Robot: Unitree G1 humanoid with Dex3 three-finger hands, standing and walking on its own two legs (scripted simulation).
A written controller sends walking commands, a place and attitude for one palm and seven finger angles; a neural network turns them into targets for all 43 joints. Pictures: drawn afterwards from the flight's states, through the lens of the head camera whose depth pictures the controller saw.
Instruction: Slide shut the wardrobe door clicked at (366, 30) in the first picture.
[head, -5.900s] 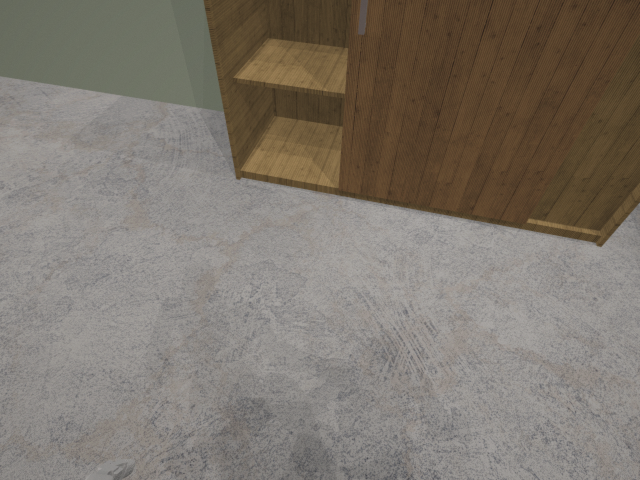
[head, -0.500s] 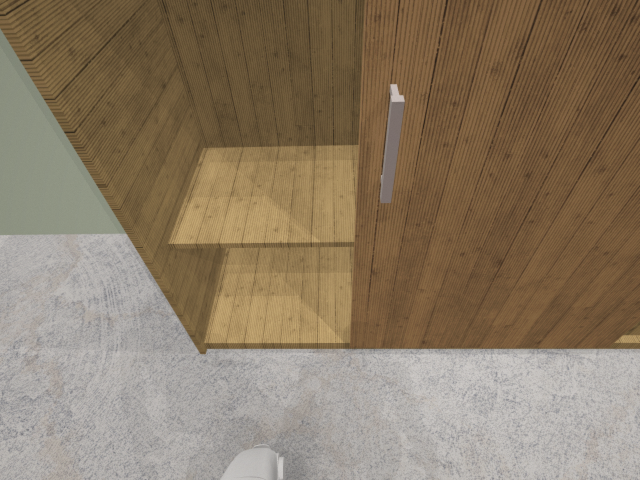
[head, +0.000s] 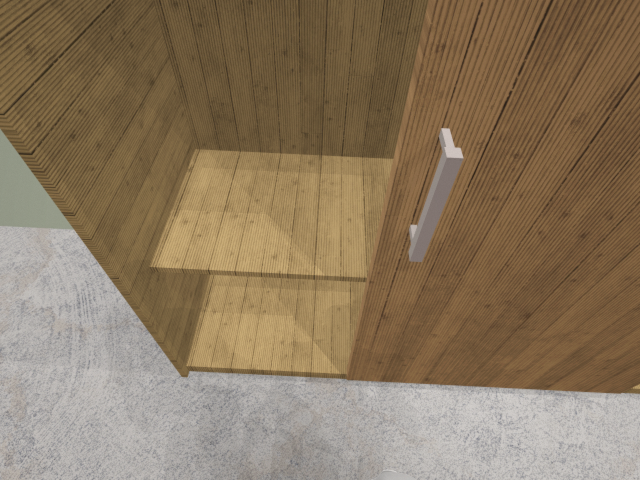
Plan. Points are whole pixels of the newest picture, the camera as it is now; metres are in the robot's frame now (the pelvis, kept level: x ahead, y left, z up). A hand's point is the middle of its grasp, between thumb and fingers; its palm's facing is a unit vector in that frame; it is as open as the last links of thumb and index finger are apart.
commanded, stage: come to a stop and stand still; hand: right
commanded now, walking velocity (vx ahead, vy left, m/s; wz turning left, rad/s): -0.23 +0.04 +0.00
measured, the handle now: (429, 201) +0.45 -0.11 +0.10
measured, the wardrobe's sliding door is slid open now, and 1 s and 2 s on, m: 0.50 0.50 0.50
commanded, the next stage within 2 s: look again from close up in 1.90 s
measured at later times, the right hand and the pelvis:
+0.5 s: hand out of the picture +0.01 -0.20 -0.17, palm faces +0.00 +0.96 -0.27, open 7.4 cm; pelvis -0.04 +0.01 +0.00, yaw +2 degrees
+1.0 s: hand out of the picture -0.07 -0.11 -0.17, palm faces +0.03 +0.98 -0.18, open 7.3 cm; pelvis -0.07 +0.05 +0.01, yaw +1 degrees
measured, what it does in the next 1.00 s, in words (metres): steps on the spot: right foot, then left foot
